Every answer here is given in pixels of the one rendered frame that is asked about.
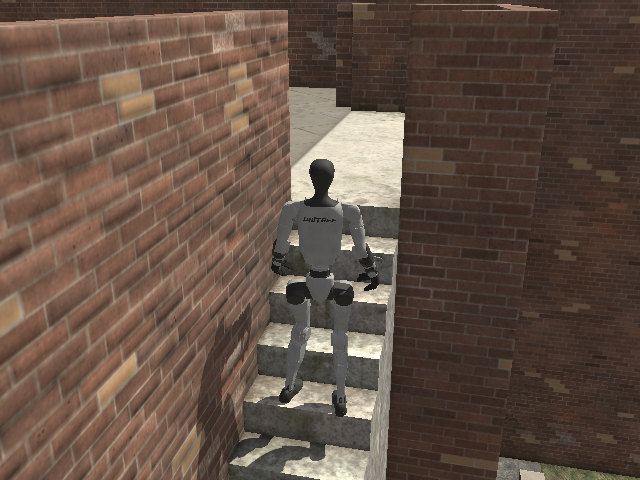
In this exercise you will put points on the stairs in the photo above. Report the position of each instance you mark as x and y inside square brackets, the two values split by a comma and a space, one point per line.
[304, 439]

